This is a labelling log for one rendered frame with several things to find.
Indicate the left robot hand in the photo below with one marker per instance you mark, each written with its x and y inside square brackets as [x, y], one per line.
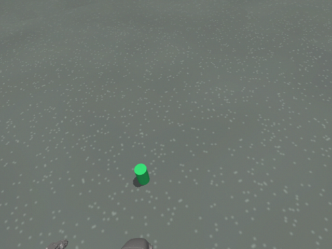
[58, 245]

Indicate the can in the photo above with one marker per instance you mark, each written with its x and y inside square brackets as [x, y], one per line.
[141, 174]

